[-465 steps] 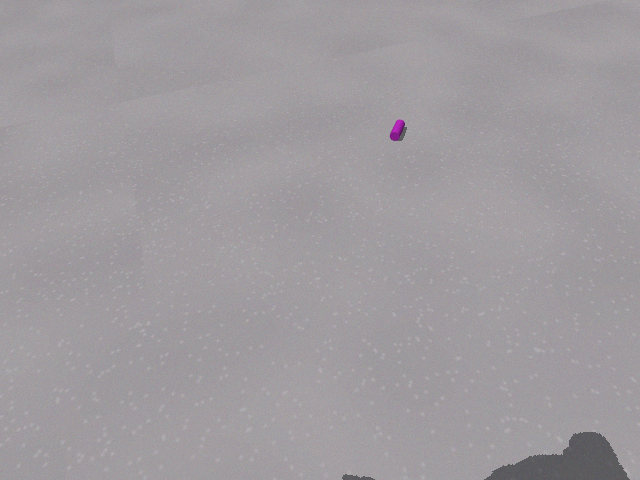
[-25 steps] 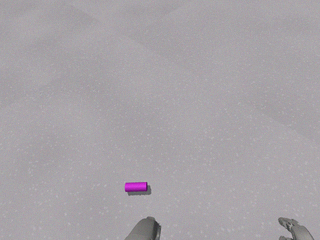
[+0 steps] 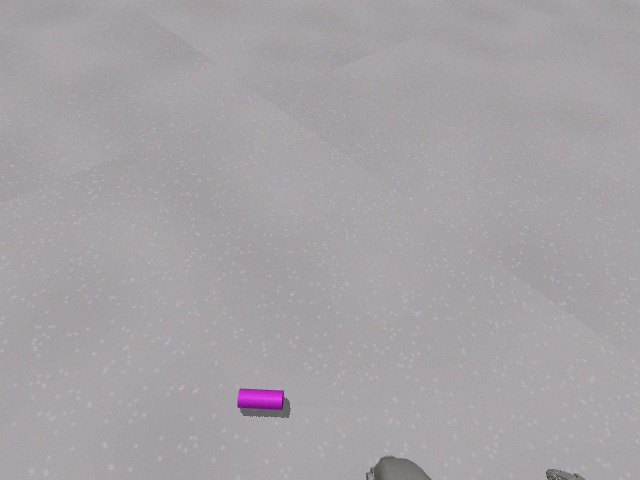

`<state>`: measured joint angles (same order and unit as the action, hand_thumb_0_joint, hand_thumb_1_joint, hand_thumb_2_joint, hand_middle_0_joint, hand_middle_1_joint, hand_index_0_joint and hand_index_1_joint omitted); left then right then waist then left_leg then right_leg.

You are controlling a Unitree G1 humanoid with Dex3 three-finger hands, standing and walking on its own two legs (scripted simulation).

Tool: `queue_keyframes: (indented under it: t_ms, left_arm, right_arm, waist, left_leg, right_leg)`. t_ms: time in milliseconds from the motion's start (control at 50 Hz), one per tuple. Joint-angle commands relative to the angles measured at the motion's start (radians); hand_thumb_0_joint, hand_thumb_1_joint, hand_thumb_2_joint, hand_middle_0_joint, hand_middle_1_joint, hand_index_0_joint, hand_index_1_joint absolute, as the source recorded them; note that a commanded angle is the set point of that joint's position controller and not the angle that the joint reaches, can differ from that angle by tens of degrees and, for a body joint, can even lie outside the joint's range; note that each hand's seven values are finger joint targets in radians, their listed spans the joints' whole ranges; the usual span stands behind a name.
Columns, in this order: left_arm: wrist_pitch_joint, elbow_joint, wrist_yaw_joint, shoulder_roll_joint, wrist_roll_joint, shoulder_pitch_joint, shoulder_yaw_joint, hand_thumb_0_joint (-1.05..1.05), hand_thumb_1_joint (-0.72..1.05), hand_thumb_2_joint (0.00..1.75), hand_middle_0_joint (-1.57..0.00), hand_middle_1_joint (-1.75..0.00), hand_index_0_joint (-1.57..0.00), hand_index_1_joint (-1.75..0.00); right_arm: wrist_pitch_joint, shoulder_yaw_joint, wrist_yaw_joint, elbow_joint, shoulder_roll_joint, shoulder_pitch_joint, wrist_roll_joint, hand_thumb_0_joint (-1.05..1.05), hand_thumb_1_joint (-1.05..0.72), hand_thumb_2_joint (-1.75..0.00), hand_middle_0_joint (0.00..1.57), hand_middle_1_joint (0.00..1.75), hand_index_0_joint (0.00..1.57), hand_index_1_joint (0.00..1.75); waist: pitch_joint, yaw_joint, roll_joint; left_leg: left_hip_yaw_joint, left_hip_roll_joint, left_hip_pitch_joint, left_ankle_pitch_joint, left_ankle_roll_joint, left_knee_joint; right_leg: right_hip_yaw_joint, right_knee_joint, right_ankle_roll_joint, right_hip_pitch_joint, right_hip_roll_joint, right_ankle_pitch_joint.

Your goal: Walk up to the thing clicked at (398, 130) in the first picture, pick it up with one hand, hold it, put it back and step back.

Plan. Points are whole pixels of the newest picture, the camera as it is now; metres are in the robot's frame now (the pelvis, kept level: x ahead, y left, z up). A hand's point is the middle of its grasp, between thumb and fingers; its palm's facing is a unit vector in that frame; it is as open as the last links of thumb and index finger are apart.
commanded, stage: walk up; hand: left
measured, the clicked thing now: (261, 399) +0.46 +0.18 -0.74
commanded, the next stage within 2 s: none
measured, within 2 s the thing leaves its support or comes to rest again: neither
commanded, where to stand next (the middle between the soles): +0.07 -0.01 m, yaw -3 degrees
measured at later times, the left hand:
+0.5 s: hand out of the picture +0.05 +0.25 -0.14, palm faces -0.02 -0.93 -0.37, open 7.4 cm
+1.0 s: hand out of the picture +0.06 +0.27 -0.14, palm faces -0.01 -0.92 -0.38, open 7.4 cm
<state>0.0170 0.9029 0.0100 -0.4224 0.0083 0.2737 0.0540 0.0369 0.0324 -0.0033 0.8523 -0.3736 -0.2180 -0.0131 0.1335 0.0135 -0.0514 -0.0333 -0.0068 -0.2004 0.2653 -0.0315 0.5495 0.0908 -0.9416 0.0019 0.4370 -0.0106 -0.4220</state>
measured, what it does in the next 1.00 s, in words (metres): steps on the spot: right foot, then left foot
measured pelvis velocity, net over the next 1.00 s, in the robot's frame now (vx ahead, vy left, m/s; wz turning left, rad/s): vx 0.00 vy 0.00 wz -0.02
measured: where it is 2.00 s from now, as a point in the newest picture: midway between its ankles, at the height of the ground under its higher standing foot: outside the picture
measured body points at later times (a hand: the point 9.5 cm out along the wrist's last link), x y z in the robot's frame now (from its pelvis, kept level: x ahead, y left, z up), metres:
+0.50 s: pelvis -0.04 -0.01 +0.00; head -0.03 -0.01 +0.44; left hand +0.05 +0.29 -0.12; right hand -0.01 -0.33 -0.13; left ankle -0.06 +0.09 -0.73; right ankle +0.03 -0.14 -0.71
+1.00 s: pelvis +0.00 +0.00 -0.01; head -0.01 +0.00 +0.44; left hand +0.06 +0.32 -0.12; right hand +0.05 -0.33 -0.12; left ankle +0.05 +0.12 -0.72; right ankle +0.07 -0.15 -0.73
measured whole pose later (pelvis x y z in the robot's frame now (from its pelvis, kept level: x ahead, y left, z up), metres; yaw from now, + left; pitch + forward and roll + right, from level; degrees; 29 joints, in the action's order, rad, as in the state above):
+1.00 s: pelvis +0.00 +0.00 -0.01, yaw -1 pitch -4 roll +0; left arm -0.02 0.92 0.03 -0.39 -0.03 0.27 0.04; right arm 0.02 0.07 -0.05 0.92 -0.43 -0.30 -0.03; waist 0.05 0.03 0.01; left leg -0.02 0.03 -0.34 0.36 -0.02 0.71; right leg 0.01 -0.58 0.01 0.32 -0.05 -0.21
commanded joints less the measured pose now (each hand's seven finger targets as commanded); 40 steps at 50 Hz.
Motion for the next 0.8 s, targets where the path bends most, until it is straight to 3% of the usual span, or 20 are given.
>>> queue_keyframes:
  t_ms: [0, 80, 120, 140, 160, 180, 220, 300, 340, 380, 400, 420, 440, 480, 560, 640, 680, 720, 740, 780]
  left_arm:
    - [0.012, -0.068, -0.028, -0.159, 0.01, 0.018, 0.046, 0.0, 0.9, 0.9, -0.2, -0.3, -0.2, -0.3]
    - [0.006, -0.066, -0.026, -0.149, -0.011, 0.015, 0.051, 0.0, 0.9, 0.9, -0.2, -0.3, -0.2, -0.3]
    - [-0.01, -0.078, -0.027, -0.188, -0.036, -0.012, 0.064, 0.0, 0.9, 0.9, -0.2, -0.3, -0.2, -0.3]
    - [-0.017, -0.098, -0.026, -0.252, -0.051, -0.036, 0.083, 0.0, 0.9, 0.9, -0.2, -0.3, -0.2, -0.3]
    - [-0.015, -0.121, -0.024, -0.286, -0.035, -0.088, 0.082, 0.0, 0.9, 0.9, -0.2, -0.3, -0.2, -0.3]
    - [-0.021, -0.141, -0.025, -0.286, -0.042, -0.097, 0.083, 0.0, 0.9, 0.9, -0.2, -0.3, -0.2, -0.3]
    - [-0.023, -0.15, -0.033, -0.208, -0.04, -0.16, 0.06, 0.0, 0.9, 0.9, -0.2, -0.3, -0.2, -0.3]
    - [-0.028, -0.138, -0.018, -0.195, -0.071, -0.099, 0.069, 0.0, 0.9, 0.9, -0.2, -0.3, -0.2, -0.3]
    - [-0.024, -0.13, -0.003, -0.235, -0.062, -0.066, 0.081, 0.0, 0.9, 0.9, -0.2, -0.3, -0.2, -0.3]
    - [-0.016, -0.125, 0.001, -0.218, -0.047, -0.086, 0.068, 0.0, 0.9, 0.9, -0.2, -0.3, -0.2, -0.3]
    - [-0.015, -0.13, 0.0, -0.162, -0.04, -0.078, 0.047, 0.0, 0.9, 0.9, -0.2, -0.3, -0.2, -0.3]
    - [-0.025, -0.155, -0.002, -0.107, -0.026, -0.152, 0.036, 0.0, 0.9, 0.9, -0.2, -0.3, -0.2, -0.3]
    - [-0.039, -0.146, -0.011, -0.219, -0.041, -0.24, 0.068, 0.0, 0.9, 0.9, -0.2, -0.3, -0.2, -0.3]
    - [-0.055, -0.104, 0.008, -0.156, -0.023, -0.143, 0.051, 0.0, 0.9, 0.9, -0.2, -0.3, -0.2, -0.3]
    - [-0.072, -0.055, 0.013, -0.153, -0.02, -0.091, 0.046, 0.0, 0.9, 0.9, -0.2, -0.3, -0.2, -0.3]
    - [-0.08, -0.01, -0.027, -0.134, -0.011, -0.029, 0.04, 0.0, 0.9, 0.9, -0.2, -0.3, -0.2, -0.3]
    - [-0.09, 0.008, -0.046, -0.187, -0.023, 0.019, 0.054, 0.0, 0.9, 0.9, -0.2, -0.3, -0.2, -0.3]
    - [-0.099, -0.005, -0.014, -0.323, -0.034, 0.117, 0.093, 0.0, 0.9, 0.9, -0.2, -0.3, -0.2, -0.3]
    - [-0.098, -0.03, -0.009, -0.324, -0.034, 0.064, 0.091, 0.0, 0.9, 0.9, -0.2, -0.3, -0.2, -0.3]
    - [-0.096, -0.05, -0.009, -0.285, -0.022, 0.002, 0.076, 0.0, 0.9, 0.9, -0.2, -0.3, -0.2, -0.3]
  right_arm:
    - [-0.025, 0.078, 0.031, -0.095, -0.262, 0.07, 0.004, 0.0, -0.9, -0.9, 0.2, 0.3, 0.2, 0.3]
    - [-0.059, 0.081, 0.03, -0.111, -0.266, 0.111, 0.019, 0.0, -0.9, -0.9, 0.2, 0.3, 0.2, 0.3]
    - [-0.066, 0.067, 0.028, -0.108, -0.235, 0.071, 0.034, 0.0, -0.9, -0.9, 0.2, 0.3, 0.2, 0.3]
    - [-0.065, 0.055, 0.03, -0.115, -0.193, 0.043, 0.044, 0.0, -0.9, -0.9, 0.2, 0.3, 0.2, 0.3]
    - [-0.073, 0.057, 0.044, -0.1, -0.184, 0.059, 0.042, 0.0, -0.9, -0.9, 0.2, 0.3, 0.2, 0.3]
    - [-0.077, 0.072, 0.054, -0.088, -0.209, 0.059, 0.029, 0.0, -0.9, -0.9, 0.2, 0.3, 0.2, 0.3]
    - [-0.065, 0.071, 0.046, -0.056, -0.214, 0.01, 0.041, 0.0, -0.9, -0.9, 0.2, 0.3, 0.2, 0.3]
    - [-0.024, 0.063, 0.012, -0.011, -0.22, -0.019, 0.007, 0.0, -0.9, -0.9, 0.2, 0.3, 0.2, 0.3]
    - [-0.014, 0.068, -0.001, -0.006, -0.224, -0.03, -0.008, 0.0, -0.9, -0.9, 0.2, 0.3, 0.2, 0.3]
    - [0.0, 0.073, -0.003, 0.035, -0.2, -0.11, -0.021, 0.0, -0.9, -0.9, 0.2, 0.3, 0.2, 0.3]
    - [0.005, 0.092, -0.002, 0.041, -0.236, -0.131, -0.039, 0.0, -0.9, -0.9, 0.2, 0.3, 0.2, 0.3]
    - [0.007, 0.114, -0.005, 0.01, -0.359, -0.103, -0.054, 0.0, -0.9, -0.9, 0.2, 0.3, 0.2, 0.3]
    - [0.012, 0.118, -0.01, -0.001, -0.373, -0.104, -0.033, 0.0, -0.9, -0.9, 0.2, 0.3, 0.2, 0.3]
    - [0.044, 0.081, -0.002, -0.005, -0.277, -0.032, -0.026, 0.0, -0.9, -0.9, 0.2, 0.3, 0.2, 0.3]
    - [0.031, 0.078, -0.013, -0.022, -0.246, -0.007, -0.03, 0.0, -0.9, -0.9, 0.2, 0.3, 0.2, 0.3]
    - [-0.029, 0.073, -0.017, -0.038, -0.231, -0.004, -0.019, 0.0, -0.9, -0.9, 0.2, 0.3, 0.2, 0.3]
    - [-0.041, 0.054, -0.016, -0.037, -0.173, -0.065, 0.002, 0.0, -0.9, -0.9, 0.2, 0.3, 0.2, 0.3]
    - [-0.02, 0.072, -0.026, -0.048, -0.231, -0.139, 0.0, 0.0, -0.9, -0.9, 0.2, 0.3, 0.2, 0.3]
    - [-0.023, 0.092, -0.023, -0.034, -0.287, -0.119, -0.013, 0.0, -0.9, -0.9, 0.2, 0.3, 0.2, 0.3]
    - [-0.018, 0.095, -0.03, -0.013, -0.29, -0.13, -0.004, 0.0, -0.9, -0.9, 0.2, 0.3, 0.2, 0.3]
  waist:
    - [-0.073, -0.006, 0.251]
    - [-0.172, 0.012, 0.218]
    - [-0.206, 0.008, 0.089]
    - [-0.218, -0.005, -0.088]
    - [-0.219, 0.014, -0.205]
    - [-0.203, 0.019, -0.164]
    - [-0.214, -0.012, -0.074]
    - [-0.242, 0.045, -0.175]
    - [-0.185, 0.043, -0.201]
    - [-0.158, -0.022, -0.067]
    - [-0.136, -0.046, 0.085]
    - [-0.049, -0.075, 0.281]
    - [0.092, -0.105, 0.139]
    - [0.067, -0.03, 0.054]
    - [-0.021, -0.029, 0.218]
    - [-0.066, -0.002, 0.217]
    - [-0.145, 0.019, 0.069]
    - [-0.226, 0.048, -0.158]
    - [-0.139, 0.035, -0.098]
    - [-0.039, 0.008, -0.059]
  left_leg:
    - [0.129, 0.25, -0.09, -0.744, -0.195, -0.076]
    - [0.148, 0.226, -0.042, -0.531, -0.143, 0.068]
    - [0.121, 0.161, -0.09, -0.385, -0.07, 0.201]
    - [0.088, 0.059, -0.218, -0.15, -0.019, 0.354]
    - [0.065, -0.054, -0.225, 0.377, -0.01, 0.543]
    - [0.148, -0.048, -0.182, 0.421, -0.001, 0.666]
    - [0.169, -0.064, -0.209, 0.308, 0.006, 0.706]
    - [0.004, -0.033, -0.238, 0.303, 0.046, 0.286]
    - [-0.005, -0.034, -0.172, 0.367, 0.015, 0.116]
    - [-0.008, -0.039, 0.088, 0.129, -0.028, -0.165]
    - [0.213, 0.059, 0.236, 0.281, -0.072, -0.283]
    - [0.663, 0.329, 0.196, 0.689, -0.158, -0.408]
    - [0.729, 0.413, -0.006, 0.726, -0.233, -0.448]
    - [0.469, 0.276, 0.092, 0.324, -0.15, -0.361]
    - [0.197, 0.181, -0.037, 0.147, -0.137, -0.308]
    - [0.104, 0.146, -0.097, -0.2, -0.113, -0.06]
    - [0.062, 0.075, -0.159, -0.177, -0.059, 0.155]
    - [0.055, -0.023, -0.377, 0.372, -0.049, 0.51]
    - [0.132, 0.021, -0.396, 0.374, -0.038, 0.526]
    - [0.137, 0.058, -0.407, 0.268, -0.022, 0.501]
  right_leg:
    - [-0.039, -0.017, -0.006, -0.083, 0.034, -0.003]
    - [-0.104, 0.287, 0.007, -0.18, 0.022, 0.127]
    - [-0.023, 0.448, 0.041, -0.278, -0.029, 0.457]
    - [0.236, 0.477, 0.116, -0.326, -0.21, 0.631]
    - [0.373, 0.518, 0.292, -0.228, -0.368, 0.725]
    - [0.43, 0.525, 0.326, -0.126, -0.392, 0.695]
    - [0.223, 0.457, 0.267, -0.171, -0.255, 0.623]
    - [0.204, 0.571, 0.21, -0.304, -0.18, -0.211]
    - [0.263, 0.592, 0.224, -0.243, -0.228, -0.252]
    - [0.144, 0.507, 0.136, -0.065, -0.173, -0.253]
    - [0.057, 0.342, 0.059, 0.145, -0.089, -0.243]
    - [-0.098, 0.121, 0.006, 0.395, 0.078, -0.148]
    - [0.046, 0.048, 0.016, 0.356, -0.003, -0.099]
    - [0.083, 0.069, 0.017, 0.283, -0.015, 0.051]
    - [-0.054, 0.197, 0.001, 0.002, -0.001, 0.086]
    - [-0.153, 0.424, 0.011, -0.24, 0.039, 0.254]
    - [-0.053, 0.523, 0.034, -0.406, -0.018, 0.352]
    - [0.553, 0.735, 0.241, -0.482, -0.361, -0.467]
    - [0.622, 0.764, 0.281, -0.356, -0.406, -0.599]
    - [0.461, 0.767, 0.237, -0.247, -0.33, -0.485]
